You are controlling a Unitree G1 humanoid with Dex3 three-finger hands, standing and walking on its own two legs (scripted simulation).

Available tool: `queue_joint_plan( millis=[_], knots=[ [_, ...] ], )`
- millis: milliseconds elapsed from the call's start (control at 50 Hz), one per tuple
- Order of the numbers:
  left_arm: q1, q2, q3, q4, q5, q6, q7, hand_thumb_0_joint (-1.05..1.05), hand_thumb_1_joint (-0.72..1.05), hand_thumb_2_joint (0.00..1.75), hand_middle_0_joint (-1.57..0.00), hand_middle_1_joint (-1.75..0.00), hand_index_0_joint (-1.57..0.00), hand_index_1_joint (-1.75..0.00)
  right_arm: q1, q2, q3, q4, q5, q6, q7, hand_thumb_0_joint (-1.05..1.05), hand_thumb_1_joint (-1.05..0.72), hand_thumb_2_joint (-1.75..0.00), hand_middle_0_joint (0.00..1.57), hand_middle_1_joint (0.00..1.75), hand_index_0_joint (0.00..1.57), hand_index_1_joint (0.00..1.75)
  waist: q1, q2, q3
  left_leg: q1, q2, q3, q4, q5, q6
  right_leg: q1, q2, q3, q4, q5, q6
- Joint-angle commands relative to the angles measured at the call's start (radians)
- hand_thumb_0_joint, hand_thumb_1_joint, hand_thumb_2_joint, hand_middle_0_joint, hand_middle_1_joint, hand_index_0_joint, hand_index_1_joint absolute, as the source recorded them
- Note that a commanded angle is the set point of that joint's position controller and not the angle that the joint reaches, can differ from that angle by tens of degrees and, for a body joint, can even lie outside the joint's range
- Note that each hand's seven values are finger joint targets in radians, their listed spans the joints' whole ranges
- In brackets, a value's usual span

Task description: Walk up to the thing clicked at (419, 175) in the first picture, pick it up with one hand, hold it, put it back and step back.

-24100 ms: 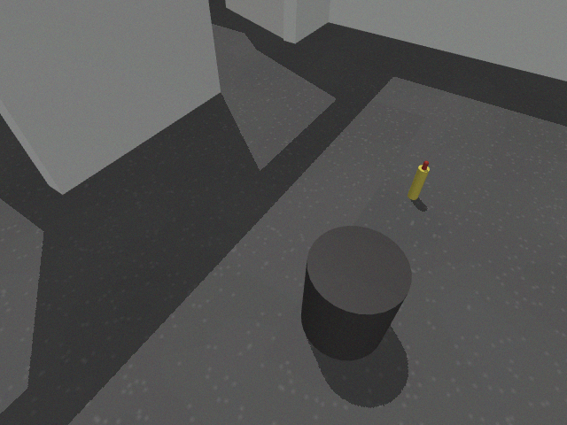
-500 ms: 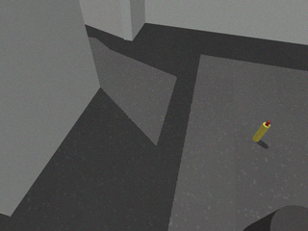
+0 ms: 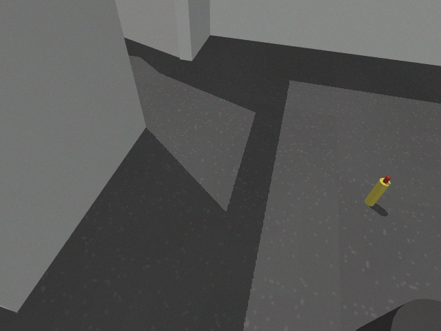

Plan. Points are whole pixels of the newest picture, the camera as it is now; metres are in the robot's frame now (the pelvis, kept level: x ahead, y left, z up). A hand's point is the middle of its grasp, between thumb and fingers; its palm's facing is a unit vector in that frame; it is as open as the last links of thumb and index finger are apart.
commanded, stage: stand
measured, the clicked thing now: (378, 190) +0.90 -0.82 -0.67
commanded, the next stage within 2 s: walk up in 0.14 s
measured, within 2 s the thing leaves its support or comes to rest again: neither
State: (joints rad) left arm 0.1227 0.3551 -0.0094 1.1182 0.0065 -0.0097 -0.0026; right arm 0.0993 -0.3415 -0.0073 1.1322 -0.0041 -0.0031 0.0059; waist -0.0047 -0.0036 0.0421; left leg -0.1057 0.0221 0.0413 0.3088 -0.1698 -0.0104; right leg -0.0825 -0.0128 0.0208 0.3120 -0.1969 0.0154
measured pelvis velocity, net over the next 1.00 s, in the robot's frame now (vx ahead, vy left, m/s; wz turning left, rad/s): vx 0.31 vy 0.04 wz -0.05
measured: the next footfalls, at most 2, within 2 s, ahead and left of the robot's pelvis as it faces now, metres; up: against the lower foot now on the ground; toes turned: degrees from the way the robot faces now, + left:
left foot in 0.56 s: +0.27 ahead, +0.15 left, +0.00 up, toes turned +3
right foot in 1.10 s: +0.53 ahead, -0.13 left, +0.00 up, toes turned -7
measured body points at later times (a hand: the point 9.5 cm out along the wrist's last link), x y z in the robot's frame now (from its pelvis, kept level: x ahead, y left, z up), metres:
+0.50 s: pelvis +0.08 +0.01 -0.02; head +0.08 +0.01 +0.43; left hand +0.08 +0.35 -0.13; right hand +0.17 -0.32 -0.12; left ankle +0.13 +0.13 -0.73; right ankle -0.02 -0.13 -0.75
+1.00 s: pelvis +0.31 +0.04 -0.01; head +0.30 +0.04 +0.44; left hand +0.42 +0.37 -0.11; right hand +0.30 -0.29 -0.12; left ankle +0.23 +0.15 -0.75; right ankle +0.47 -0.13 -0.71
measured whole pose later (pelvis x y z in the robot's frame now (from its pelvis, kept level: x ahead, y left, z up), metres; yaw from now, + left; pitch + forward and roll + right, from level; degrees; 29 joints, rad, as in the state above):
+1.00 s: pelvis +0.31 +0.04 -0.01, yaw -3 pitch -3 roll +1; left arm 0.20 0.44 0.06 0.95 0.02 -0.03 -0.11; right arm 0.37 -0.41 -0.08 0.93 0.00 -0.08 0.07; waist -0.04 -0.02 0.03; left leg 0.03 -0.01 0.10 0.33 -0.32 0.03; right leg -0.53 -0.12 -0.01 0.64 -0.07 0.00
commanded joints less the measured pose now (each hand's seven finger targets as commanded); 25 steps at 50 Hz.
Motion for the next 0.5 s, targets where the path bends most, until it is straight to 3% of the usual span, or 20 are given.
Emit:
queue_joint_plan(
  millis=[0, 100, 120, 140, 160, 180, 220, 240, 260, 280, 300, 320, 340, 360, 380, 420, 460, 480],
  knots=[
    [-0.028, 0.210, 0.044, -0.055, 0.003, -0.024, 0.017, 0.00, 0.90, 0.90, -0.20, -0.30, -0.20, -0.30, -0.034, -0.217, -0.037, -0.056, -0.003, -0.022, -0.012, 0.00, -0.90, -0.90, 0.20, 0.30, 0.20, 0.30, -0.001, -0.011, -0.067, 0.057, 0.124, -0.098, -0.024, 0.165, 0.029, -0.029, -0.119, 0.076, -0.051, 0.191, -0.034],
    [-0.031, 0.213, 0.045, -0.060, 0.004, -0.024, 0.017, 0.00, 0.90, 0.90, -0.20, -0.30, -0.20, -0.30, -0.034, -0.217, -0.036, -0.058, -0.005, -0.023, -0.011, 0.00, -0.90, -0.90, 0.20, 0.30, 0.20, 0.30, -0.004, 0.012, -0.059, 0.048, 0.118, -0.096, -0.030, 0.156, 0.022, -0.036, -0.115, 0.076, -0.053, 0.185, -0.034],
    [0.018, 0.324, 0.117, -0.115, 0.020, -0.039, -0.018, 0.00, 0.90, 0.90, -0.20, -0.30, -0.20, -0.30, 0.028, -0.324, -0.108, -0.119, -0.023, -0.046, 0.015, 0.00, -0.90, -0.90, 0.20, 0.30, 0.20, 0.30, -0.001, 0.004, -0.181, 0.047, 0.092, -0.107, 0.065, -0.414, 0.094, -0.014, -0.066, 0.083, 0.041, -0.342, -0.076],
    [0.014, 0.320, 0.120, -0.116, 0.032, -0.039, -0.031, 0.00, 0.90, 0.90, -0.20, -0.30, -0.20, -0.30, 0.022, -0.337, -0.121, -0.114, -0.034, -0.048, 0.028, 0.00, -0.90, -0.90, 0.20, 0.30, 0.20, 0.30, 0.004, 0.038, -0.090, -0.037, 0.108, -0.143, 0.063, -0.589, 0.109, -0.139, -0.081, 0.117, 0.081, -0.505, -0.092],
    [-0.014, 0.304, 0.122, -0.127, 0.036, -0.038, -0.041, 0.00, 0.90, 0.90, -0.20, -0.30, -0.20, -0.30, 0.010, -0.328, -0.124, -0.125, -0.037, -0.046, 0.035, 0.00, -0.90, -0.90, 0.20, 0.30, 0.20, 0.30, -0.001, 0.053, -0.013, -0.091, 0.118, -0.159, 0.050, -0.632, 0.112, -0.226, -0.081, 0.126, 0.094, -0.544, -0.095],
    [-0.029, 0.286, 0.123, -0.147, 0.037, -0.040, -0.048, 0.00, 0.90, 0.90, -0.20, -0.30, -0.20, -0.30, 0.000, -0.320, -0.125, -0.141, -0.034, -0.047, 0.041, 0.00, -0.90, -0.90, 0.20, 0.30, 0.20, 0.30, -0.002, 0.065, 0.039, -0.133, 0.136, -0.185, 0.035, -0.640, 0.122, -0.282, -0.082, 0.133, 0.112, -0.539, -0.096],
    [-0.025, 0.253, 0.123, -0.152, 0.033, -0.047, -0.053, 0.00, 0.90, 0.90, -0.20, -0.30, -0.20, -0.30, -0.008, -0.296, -0.129, -0.162, -0.033, -0.056, 0.044, 0.00, -0.90, -0.90, 0.20, 0.30, 0.20, 0.30, 0.011, 0.054, 0.088, -0.137, 0.182, -0.242, 0.019, -0.508, 0.140, -0.295, -0.059, 0.102, 0.173, -0.352, -0.095],
    [0.030, 0.258, 0.126, -0.151, 0.032, -0.052, -0.052, 0.00, 0.90, 0.90, -0.20, -0.30, -0.20, -0.30, -0.002, -0.300, -0.133, -0.173, -0.030, -0.063, 0.045, 0.00, -0.90, -0.90, 0.20, 0.30, 0.20, 0.30, 0.037, 0.057, 0.021, -0.104, 0.203, -0.244, 0.030, -0.445, 0.151, -0.203, -0.055, 0.063, 0.188, -0.243, -0.090],
    [0.100, 0.270, 0.130, -0.139, 0.032, -0.056, -0.051, 0.00, 0.90, 0.90, -0.20, -0.30, -0.20, -0.30, -0.012, -0.299, -0.137, -0.185, -0.030, -0.066, 0.045, 0.00, -0.90, -0.90, 0.20, 0.30, 0.20, 0.30, 0.062, 0.047, -0.035, -0.106, 0.199, -0.231, 0.060, -0.415, 0.152, -0.120, -0.054, 0.058, 0.178, -0.212, -0.088],
    [0.164, 0.283, 0.139, -0.123, 0.033, -0.059, -0.049, 0.00, 0.90, 0.90, -0.20, -0.30, -0.20, -0.30, -0.058, -0.284, -0.135, -0.210, -0.029, -0.064, 0.048, 0.00, -0.90, -0.90, 0.20, 0.30, 0.20, 0.30, 0.095, 0.011, -0.055, -0.202, 0.164, -0.186, 0.133, -0.416, 0.134, 0.000, -0.060, 0.093, 0.129, -0.255, -0.098],
    [0.222, 0.311, 0.150, -0.113, 0.037, -0.061, -0.048, 0.00, 0.90, 0.90, -0.20, -0.30, -0.20, -0.30, -0.103, -0.257, -0.127, -0.242, -0.030, -0.063, 0.052, 0.00, -0.90, -0.90, 0.20, 0.30, 0.20, 0.30, 0.122, -0.052, -0.057, -0.357, 0.073, -0.088, 0.271, -0.412, 0.087, 0.116, -0.118, 0.246, 0.025, -0.401, -0.139],
    [0.231, 0.362, 0.165, -0.118, 0.042, -0.066, -0.047, 0.00, 0.90, 0.90, -0.20, -0.30, -0.20, -0.30, -0.159, -0.228, -0.116, -0.272, -0.032, -0.057, 0.055, 0.00, -0.90, -0.90, 0.20, 0.30, 0.20, 0.30, 0.141, -0.199, 0.046, -0.638, -0.032, 0.029, 0.493, -0.369, 0.035, 0.210, -0.265, 0.532, -0.173, -0.599, -0.209],
    [0.169, 0.398, 0.170, -0.154, 0.040, -0.070, -0.046, 0.00, 0.90, 0.90, -0.20, -0.30, -0.20, -0.30, -0.158, -0.250, -0.116, -0.275, -0.042, -0.056, 0.051, 0.00, -0.90, -0.90, 0.20, 0.30, 0.20, 0.30, 0.124, -0.150, 0.123, -0.675, 0.034, -0.053, 0.578, -0.323, 0.025, 0.127, -0.367, 0.625, -0.244, -0.642, -0.270],
    [0.107, 0.401, 0.167, -0.184, 0.031, -0.073, -0.046, 0.00, 0.90, 0.90, -0.20, -0.30, -0.20, -0.30, -0.130, -0.278, -0.119, -0.269, -0.035, -0.062, 0.054, 0.00, -0.90, -0.90, 0.20, 0.30, 0.20, 0.30, 0.097, -0.109, 0.184, -0.652, 0.067, -0.077, 0.571, -0.303, 0.016, 0.069, -0.374, 0.605, -0.237, -0.595, -0.295],
    [0.087, 0.383, 0.159, -0.196, 0.028, -0.076, -0.045, 0.00, 0.90, 0.90, -0.20, -0.30, -0.20, -0.30, -0.109, -0.286, -0.117, -0.259, -0.025, -0.070, 0.060, 0.00, -0.90, -0.90, 0.20, 0.30, 0.20, 0.30, 0.082, -0.083, 0.222, -0.643, 0.085, -0.088, 0.542, -0.304, 0.021, 0.066, -0.350, 0.538, -0.207, -0.453, -0.298],
    [0.119, 0.348, 0.148, -0.193, 0.021, -0.084, -0.039, 0.00, 0.90, 0.90, -0.20, -0.30, -0.20, -0.30, -0.080, -0.267, -0.113, -0.253, -0.022, -0.083, 0.065, 0.00, -0.90, -0.90, 0.20, 0.30, 0.20, 0.30, 0.072, -0.099, 0.182, -0.622, 0.088, -0.094, 0.459, -0.298, 0.025, 0.163, -0.288, 0.360, -0.133, -0.062, -0.266],
    [0.140, 0.350, 0.147, -0.191, 0.012, -0.081, -0.036, 0.00, 0.90, 0.90, -0.20, -0.30, -0.20, -0.30, -0.059, -0.261, -0.112, -0.260, -0.024, -0.084, 0.074, 0.00, -0.90, -0.90, 0.20, 0.30, 0.20, 0.30, 0.071, -0.141, 0.096, -0.526, 0.072, -0.059, 0.374, -0.238, 0.033, 0.210, -0.225, 0.222, -0.065, 0.126, -0.217],
    [0.119, 0.356, 0.147, -0.204, 0.012, -0.079, -0.036, 0.00, 0.90, 0.90, -0.20, -0.30, -0.20, -0.30, -0.040, -0.257, -0.115, -0.265, -0.021, -0.082, 0.076, 0.00, -0.90, -0.90, 0.20, 0.30, 0.20, 0.30, 0.060, -0.166, 0.065, -0.449, 0.071, -0.046, 0.329, -0.177, 0.031, 0.175, -0.209, 0.171, -0.050, 0.147, -0.200]
  ],
)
